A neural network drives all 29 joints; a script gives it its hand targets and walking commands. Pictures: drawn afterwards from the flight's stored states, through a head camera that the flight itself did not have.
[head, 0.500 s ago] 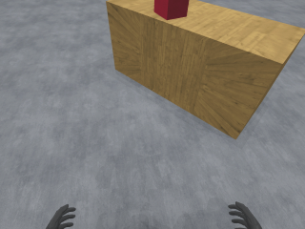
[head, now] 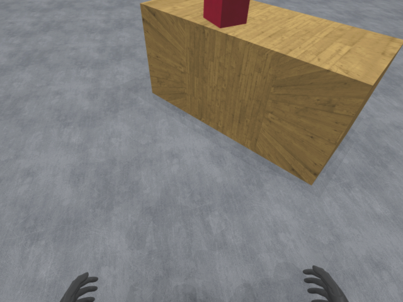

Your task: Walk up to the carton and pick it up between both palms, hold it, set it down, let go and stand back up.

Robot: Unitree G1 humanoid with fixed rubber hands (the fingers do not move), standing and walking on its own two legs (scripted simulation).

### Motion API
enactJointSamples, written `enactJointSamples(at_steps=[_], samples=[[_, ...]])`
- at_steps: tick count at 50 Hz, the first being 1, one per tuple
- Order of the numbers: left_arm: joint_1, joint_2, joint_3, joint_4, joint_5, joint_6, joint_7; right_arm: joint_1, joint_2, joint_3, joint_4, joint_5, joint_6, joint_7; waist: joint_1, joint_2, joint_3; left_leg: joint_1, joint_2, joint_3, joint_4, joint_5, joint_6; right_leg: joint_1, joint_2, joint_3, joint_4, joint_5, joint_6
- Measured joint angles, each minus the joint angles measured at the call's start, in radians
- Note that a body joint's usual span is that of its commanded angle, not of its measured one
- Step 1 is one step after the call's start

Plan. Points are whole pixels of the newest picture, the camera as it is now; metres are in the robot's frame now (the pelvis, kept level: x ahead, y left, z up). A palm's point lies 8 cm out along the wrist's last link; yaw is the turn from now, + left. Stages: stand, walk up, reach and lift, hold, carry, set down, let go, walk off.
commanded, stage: stand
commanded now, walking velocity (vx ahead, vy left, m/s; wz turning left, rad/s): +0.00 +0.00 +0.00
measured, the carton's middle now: out of the picture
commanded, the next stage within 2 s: walk up in 0.54 s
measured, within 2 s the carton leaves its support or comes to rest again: neither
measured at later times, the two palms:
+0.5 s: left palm out of the picture +0.12 +0.26 -0.09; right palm out of the picture +0.15 -0.27 -0.06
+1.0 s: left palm out of the picture +0.14 +0.27 -0.05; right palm out of the picture +0.11 -0.34 -0.05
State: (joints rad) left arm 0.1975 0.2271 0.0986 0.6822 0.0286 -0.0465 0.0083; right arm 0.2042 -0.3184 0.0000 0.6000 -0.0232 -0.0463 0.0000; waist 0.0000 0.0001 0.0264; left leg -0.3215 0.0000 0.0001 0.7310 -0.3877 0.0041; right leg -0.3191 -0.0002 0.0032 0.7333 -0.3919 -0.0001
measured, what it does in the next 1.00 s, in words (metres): lifts its right foot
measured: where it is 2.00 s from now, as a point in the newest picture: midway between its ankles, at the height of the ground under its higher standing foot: (205, 284)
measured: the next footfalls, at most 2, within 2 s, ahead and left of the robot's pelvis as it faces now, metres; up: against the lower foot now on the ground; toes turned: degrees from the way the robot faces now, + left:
right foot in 1.10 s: +0.13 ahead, -0.16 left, +0.00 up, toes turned -10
left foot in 1.80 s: +0.52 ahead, +0.01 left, +0.00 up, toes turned -19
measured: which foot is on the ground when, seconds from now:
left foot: down 0.00-1.00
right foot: down 0.00-0.82, up 0.84-1.00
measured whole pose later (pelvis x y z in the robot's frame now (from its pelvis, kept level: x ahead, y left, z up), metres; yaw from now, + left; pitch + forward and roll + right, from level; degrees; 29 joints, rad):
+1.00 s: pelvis +0.00 -0.03 +0.01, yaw -5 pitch -4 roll +2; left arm 0.23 0.36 0.15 0.74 0.03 -0.05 -0.07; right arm 0.26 -0.43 -0.03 0.60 -0.03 -0.09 0.03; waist 0.00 0.00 0.03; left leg -0.18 0.04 0.06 0.61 -0.38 0.06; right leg -0.47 -0.03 -0.03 0.97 -0.46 0.00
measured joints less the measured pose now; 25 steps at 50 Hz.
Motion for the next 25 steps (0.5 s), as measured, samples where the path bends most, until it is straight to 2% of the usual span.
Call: enactJointSamples(at_steps=[25], samples=[[0.000, 0.001, 0.000, 0.035, -0.003, 0.001, -0.001, 0.000, -0.006, 0.000, 0.000, 0.000, -0.002, 0.000, 0.000, 0.000, -0.009, 0.000, 0.000, 0.000, 0.000, 0.015, 0.000, 0.000, 0.000, 0.000, 0.000, 0.015, 0.000]])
